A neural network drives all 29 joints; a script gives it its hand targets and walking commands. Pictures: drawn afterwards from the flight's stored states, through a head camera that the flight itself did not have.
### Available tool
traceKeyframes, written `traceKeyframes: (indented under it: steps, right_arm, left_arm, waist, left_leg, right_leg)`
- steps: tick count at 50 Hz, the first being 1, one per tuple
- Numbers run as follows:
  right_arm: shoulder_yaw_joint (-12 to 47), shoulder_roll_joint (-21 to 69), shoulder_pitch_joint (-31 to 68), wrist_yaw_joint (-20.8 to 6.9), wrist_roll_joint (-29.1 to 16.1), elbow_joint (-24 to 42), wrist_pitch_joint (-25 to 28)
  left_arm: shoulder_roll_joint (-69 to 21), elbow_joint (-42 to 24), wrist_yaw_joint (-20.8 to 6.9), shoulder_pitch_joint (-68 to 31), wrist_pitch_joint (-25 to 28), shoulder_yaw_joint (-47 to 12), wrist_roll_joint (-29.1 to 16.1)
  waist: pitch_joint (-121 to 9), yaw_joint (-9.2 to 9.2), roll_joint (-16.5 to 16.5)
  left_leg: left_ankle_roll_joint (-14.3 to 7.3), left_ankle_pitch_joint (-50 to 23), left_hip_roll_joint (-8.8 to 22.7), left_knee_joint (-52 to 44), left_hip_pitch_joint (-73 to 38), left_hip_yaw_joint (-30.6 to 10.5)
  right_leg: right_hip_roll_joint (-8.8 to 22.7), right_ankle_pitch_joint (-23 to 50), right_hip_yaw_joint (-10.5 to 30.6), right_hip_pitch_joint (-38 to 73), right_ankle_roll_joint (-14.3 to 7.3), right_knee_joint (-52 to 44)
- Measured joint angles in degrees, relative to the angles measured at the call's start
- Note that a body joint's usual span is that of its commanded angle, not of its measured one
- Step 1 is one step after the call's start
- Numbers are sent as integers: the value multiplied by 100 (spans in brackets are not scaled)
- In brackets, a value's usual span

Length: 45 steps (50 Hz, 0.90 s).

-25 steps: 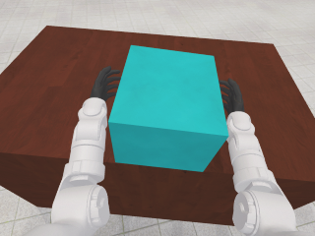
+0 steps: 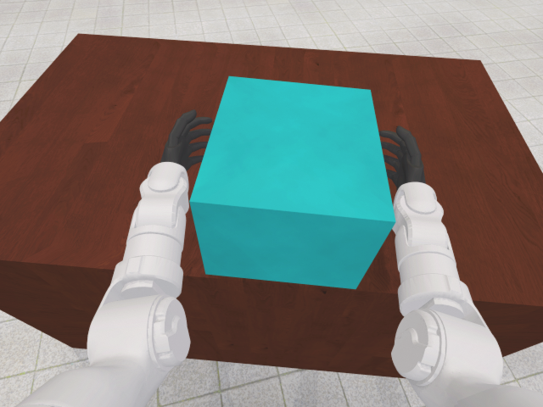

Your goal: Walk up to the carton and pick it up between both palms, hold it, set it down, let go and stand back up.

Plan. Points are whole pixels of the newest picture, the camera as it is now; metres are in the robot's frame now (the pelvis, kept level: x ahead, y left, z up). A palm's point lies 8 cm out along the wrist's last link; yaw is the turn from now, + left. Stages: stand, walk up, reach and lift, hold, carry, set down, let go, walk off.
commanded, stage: set down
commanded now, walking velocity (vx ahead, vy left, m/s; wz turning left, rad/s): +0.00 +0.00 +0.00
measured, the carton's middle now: (290, 179) +0.46 -0.02 +0.04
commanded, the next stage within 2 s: none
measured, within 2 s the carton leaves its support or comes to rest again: rests again in 0.38 s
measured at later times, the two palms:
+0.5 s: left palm (177, 166) +0.43 +0.16 +0.10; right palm (403, 181) +0.41 -0.19 +0.09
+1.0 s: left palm (178, 170) +0.43 +0.16 +0.09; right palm (403, 183) +0.41 -0.19 +0.09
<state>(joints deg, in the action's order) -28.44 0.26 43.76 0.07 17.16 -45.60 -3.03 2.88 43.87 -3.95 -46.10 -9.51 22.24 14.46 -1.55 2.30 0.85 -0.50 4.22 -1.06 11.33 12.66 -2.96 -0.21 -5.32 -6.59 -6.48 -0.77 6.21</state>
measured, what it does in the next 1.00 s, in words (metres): stands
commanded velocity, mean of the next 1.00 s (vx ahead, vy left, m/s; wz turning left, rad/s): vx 0.00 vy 0.00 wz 0.00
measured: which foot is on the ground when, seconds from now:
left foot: down 0.00-1.00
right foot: down 0.00-1.00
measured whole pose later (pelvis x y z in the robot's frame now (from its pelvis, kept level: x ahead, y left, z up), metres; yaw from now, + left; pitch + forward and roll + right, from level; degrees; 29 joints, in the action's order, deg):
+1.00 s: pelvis +0.00 +0.00 +0.00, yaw +1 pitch +8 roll +0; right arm -32.9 3.9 43.0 -1.2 23.0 -40.9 0.5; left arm 2.3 47.7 -7.0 -46.7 -0.8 27.9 18.1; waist -0.6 2.3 0.3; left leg -0.3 3.1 -1.0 10.0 14.6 -3.4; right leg -0.2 -5.5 -6.8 -9.0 -0.9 6.7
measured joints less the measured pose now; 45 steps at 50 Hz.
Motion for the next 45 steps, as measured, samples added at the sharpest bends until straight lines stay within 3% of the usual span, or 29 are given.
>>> traceKeyframes:
  steps: [15, 45]
  right_arm:
    - [-42, 27, -17, 54, 163, 39, 129]
    - [-443, 337, -43, -126, 571, 394, 295]
  left_arm:
    - [35, 416, -19, -128, 413, 110, -6]
    - [-28, 416, -241, -48, 811, 483, 319]
  waist:
    - [-145, 3, -127]
    - [41, 9, -75]
  left_leg:
    - [-18, -20, -10, -53, 205, -20]
    - [15, -102, 1, -102, 221, -41]
  right_leg:
    - [5, 2, 14, -203, 19, -31]
    - [0, 1, -13, -257, -6, 35]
